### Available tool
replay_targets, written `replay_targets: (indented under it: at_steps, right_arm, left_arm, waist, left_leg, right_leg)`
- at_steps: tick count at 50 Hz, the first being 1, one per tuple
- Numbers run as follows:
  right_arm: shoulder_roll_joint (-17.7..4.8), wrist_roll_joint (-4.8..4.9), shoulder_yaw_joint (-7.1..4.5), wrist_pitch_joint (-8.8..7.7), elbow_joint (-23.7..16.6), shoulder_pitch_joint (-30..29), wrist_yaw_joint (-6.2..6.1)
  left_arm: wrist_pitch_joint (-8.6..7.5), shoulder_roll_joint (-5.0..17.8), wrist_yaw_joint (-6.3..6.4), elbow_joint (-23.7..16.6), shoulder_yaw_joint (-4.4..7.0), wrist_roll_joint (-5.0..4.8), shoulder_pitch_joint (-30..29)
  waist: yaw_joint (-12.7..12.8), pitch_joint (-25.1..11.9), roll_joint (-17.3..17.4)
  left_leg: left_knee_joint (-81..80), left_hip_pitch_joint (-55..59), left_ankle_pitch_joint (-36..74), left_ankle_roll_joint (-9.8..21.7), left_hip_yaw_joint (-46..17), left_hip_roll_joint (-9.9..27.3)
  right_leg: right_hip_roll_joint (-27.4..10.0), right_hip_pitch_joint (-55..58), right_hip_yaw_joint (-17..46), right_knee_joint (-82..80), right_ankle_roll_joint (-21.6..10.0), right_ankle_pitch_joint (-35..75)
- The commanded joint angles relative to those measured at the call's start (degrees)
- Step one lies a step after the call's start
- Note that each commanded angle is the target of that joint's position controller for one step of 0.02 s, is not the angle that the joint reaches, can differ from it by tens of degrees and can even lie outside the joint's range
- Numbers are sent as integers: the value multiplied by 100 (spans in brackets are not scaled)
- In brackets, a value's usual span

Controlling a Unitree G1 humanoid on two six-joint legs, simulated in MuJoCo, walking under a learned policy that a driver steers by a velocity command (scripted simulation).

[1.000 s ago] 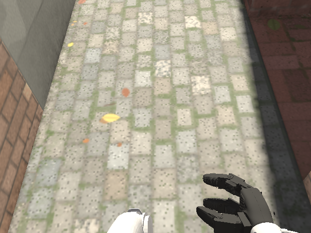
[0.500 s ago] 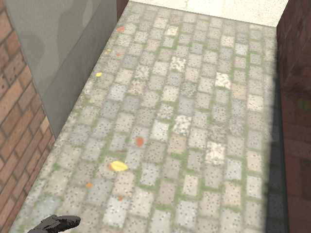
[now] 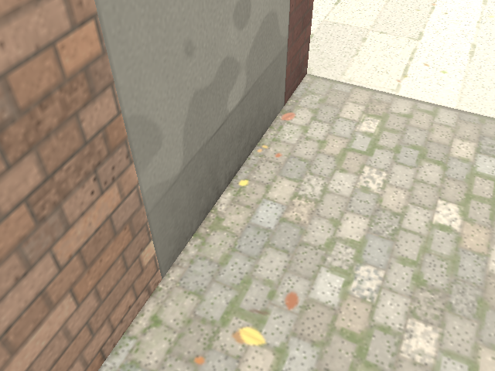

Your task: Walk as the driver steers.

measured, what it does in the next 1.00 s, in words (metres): walks ahead: left foot, then right foot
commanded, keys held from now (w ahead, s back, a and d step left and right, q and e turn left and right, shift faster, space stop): w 0.80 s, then e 0.20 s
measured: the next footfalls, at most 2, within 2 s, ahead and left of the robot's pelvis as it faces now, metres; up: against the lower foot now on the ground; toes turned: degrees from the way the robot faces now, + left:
left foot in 0.02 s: +0.05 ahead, +0.09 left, +0.00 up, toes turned +0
right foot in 0.46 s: +0.35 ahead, -0.15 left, +0.00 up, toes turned -4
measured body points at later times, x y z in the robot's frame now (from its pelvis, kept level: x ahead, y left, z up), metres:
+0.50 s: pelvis +0.21 -0.05 -0.02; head +0.23 -0.06 +0.42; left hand +0.46 +0.17 -0.09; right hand +0.14 -0.30 -0.17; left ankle +0.02 +0.08 -0.72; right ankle +0.32 -0.15 -0.75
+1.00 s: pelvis +0.48 -0.04 -0.01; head +0.50 -0.02 +0.44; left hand +0.49 +0.22 -0.16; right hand +0.62 -0.30 -0.11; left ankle +0.57 +0.04 -0.74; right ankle +0.35 -0.15 -0.67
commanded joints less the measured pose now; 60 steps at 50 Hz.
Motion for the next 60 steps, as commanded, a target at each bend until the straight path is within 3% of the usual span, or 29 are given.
replay_targets:
  at_steps: [1,2,3,5,7,9,11,17,21,22,23,24,25,26,27,28,31,33,38,41,43,45,46,47,48,49,51,55,60]
  right_arm:
    - [-532,10,-134,-256,83,1241,-151]
    - [-903,-20,-177,-304,-235,1152,-151]
    - [-934,-38,-253,-314,-168,1090,-209]
    - [-661,23,-209,-379,-120,824,-157]
    - [-678,115,-233,-514,-23,840,-120]
    - [-459,67,-160,-535,168,1060,-86]
    - [-405,74,-151,-543,336,1342,-85]
    - [-654,14,-256,-614,598,1722,-164]
    - [-742,17,-257,-577,668,1704,-200]
    - [-801,12,-250,-555,674,1590,-217]
    - [-736,-1,-204,-526,684,1505,-230]
    - [-455,94,-87,-534,527,1525,-209]
    - [1,133,29,-557,323,1767,-158]
    - [-591,-21,-128,-506,405,1262,-193]
    - [-685,40,-148,-518,278,705,-145]
    - [-507,119,-80,-527,328,698,-114]
    - [-263,-28,-20,-308,400,873,-68]
    - [-153,-145,-2,-188,292,627,-57]
    - [22,-105,79,-221,-200,-491,34]
    - [-124,-13,44,-241,-186,-666,-20]
    - [-278,-77,-4,-324,-91,-434,-122]
    - [-415,-241,-64,-486,354,807,-329]
    - [-962,-386,-182,-539,321,1438,-430]
    - [-1588,-372,-305,-474,132,1272,-425]
    - [-1214,-43,-272,-386,103,1124,-477]
    - [-819,9,-145,-369,83,712,-489]
    - [-369,1,4,-371,90,232,-484]
    - [-456,148,37,-434,180,209,-522]
    - [-632,118,-11,-353,251,176,-555]
  left_arm:
    - [-147,277,16,-577,81,-21,-1228]
    - [-227,-61,-16,-717,-40,-39,-1127]
    - [-274,356,-58,-650,58,104,-1241]
    - [-324,512,-205,-531,97,136,-1250]
    - [-237,635,-320,-408,140,291,-1179]
    - [-158,560,-322,-385,122,220,-1171]
    - [-152,364,-325,-472,60,240,-1536]
    - [-97,392,-373,-728,-27,138,-2612]
    - [-152,613,-361,-707,23,182,-2512]
    - [-191,669,-314,-586,61,195,-2073]
    - [-251,848,-229,-240,157,221,-999]
    - [-322,1369,-121,15,299,346,195]
    - [-329,1958,-88,127,430,339,771]
    - [-304,1663,-43,50,376,216,223]
    - [-300,1343,-28,-34,297,178,-343]
    - [-270,1089,-37,-43,218,245,-581]
    - [-328,722,-56,194,80,189,-560]
    - [-436,800,-97,343,92,79,-387]
    - [-547,900,-146,624,89,17,-400]
    - [-522,1053,-158,875,117,-42,-137]
    - [-447,1009,-139,1026,82,-28,-51]
    - [-405,888,-117,1058,50,-68,-16]
    - [-387,624,-83,934,-31,-26,289]
    - [-259,105,-10,939,-88,-169,1262]
    - [-114,755,39,1052,69,8,956]
    - [-48,798,9,900,121,55,473]
    - [61,596,-52,788,141,83,164]
    - [346,395,-157,624,162,192,115]
    - [537,310,-283,82,118,245,-695]
  waist:
    - [-1003,253,878]
    - [-819,-17,1360]
    - [-707,466,822]
    - [-367,523,482]
    - [-283,553,571]
    - [-276,531,582]
    - [-409,664,593]
    - [-678,940,595]
    - [-507,900,591]
    - [-250,712,575]
    - [260,193,309]
    - [699,-682,-468]
    - [667,-1421,-2167]
    - [543,-1185,-1248]
    - [386,-452,-800]
    - [255,-207,-582]
    - [-143,280,-462]
    - [-244,563,-431]
    - [-205,760,-512]
    - [-60,866,-313]
    - [-116,698,-234]
    - [-605,71,25]
    - [-713,-537,762]
    - [-243,-1038,1916]
    - [-340,-1012,788]
    - [-184,-500,474]
    - [-3,-18,632]
    - [191,60,726]
    - [38,231,1002]
  left_leg:
    - [-1670,2836,-975,247,-1501,1034]
    - [-2279,2992,-2701,631,-3822,2357]
    - [-2492,2300,-2739,1002,-4266,2614]
    - [-2457,1860,-1626,797,-3213,2023]
    - [-2573,1454,-538,661,-2321,1630]
    - [-2463,1421,486,603,-1830,1377]
    - [-2450,1308,933,557,-1530,1314]
    - [-2349,1387,1657,507,-1145,1341]
    - [-1870,1425,2621,451,-1012,1501]
    - [-1272,1316,3623,392,-829,1422]
    - [49,1009,4360,267,-484,1124]
    - [1912,-309,3449,72,-119,739]
    - [3994,-2151,-533,-130,146,-132]
    - [4582,-2482,-268,16,-553,70]
    - [4609,-2571,326,64,-554,415]
    - [4322,-2322,600,5,-524,558]
    - [3543,-1576,459,-247,-379,657]
    - [3024,-1657,582,-368,-310,667]
    - [836,-949,2064,-493,-46,607]
    - [281,-512,2469,-448,39,485]
    - [85,-265,2058,-378,67,384]
    - [-594,1307,2014,-243,-9,346]
    - [-687,2322,2412,-35,-1267,1739]
    - [-917,3191,4323,943,-3323,3297]
    - [-1129,2557,4382,1051,-3151,3191]
    - [-1188,2103,4233,875,-2230,2765]
    - [-1315,1453,4748,544,-1116,2237]
    - [-1534,852,5086,623,-240,2159]
    - [-1731,692,3182,443,332,2113]
  right_leg:
    - [-137,-3046,229,1051,-405,-2105]
    - [195,-3849,-1,2053,-256,-1744]
    - [-79,-3998,422,2372,-293,-1073]
    - [-314,-3476,511,2376,-156,-426]
    - [-380,-2984,271,2514,46,-8]
    - [-456,-2899,107,2568,194,373]
    - [-551,-2896,-30,2422,292,669]
    - [-543,-2306,-232,1191,303,1061]
    - [-237,-1339,-558,724,23,105]
    - [-32,-633,-656,587,-92,-33]
    - [112,588,-561,505,-260,-33]
    - [-843,2358,639,302,-627,-1036]
    - [-2514,3628,3478,-626,-1262,-1965]
    - [-2268,2988,3854,-1162,-1118,-2391]
    - [-1947,2288,2842,-1065,-967,-1951]
    - [-1714,1803,2128,-1096,-889,-962]
    - [-1371,724,1210,-1341,-838,490]
    - [-1411,482,981,-1463,-975,1197]
    - [-1066,30,293,-1746,-814,1388]
    - [-1108,335,390,-1754,-929,1688]
    - [-1014,887,320,-1020,-865,3076]
    - [-463,619,132,693,-583,3480]
    - [-121,-87,-8,2096,-450,1473]
    - [744,-1445,21,3961,-273,-2320]
    - [383,-1495,603,4356,-294,-2209]
    - [101,-1505,580,4235,-294,-1767]
    - [-138,-1351,424,3926,-142,-1324]
    - [-54,-1000,246,3831,120,-864]
    - [-321,-945,23,2619,247,-175]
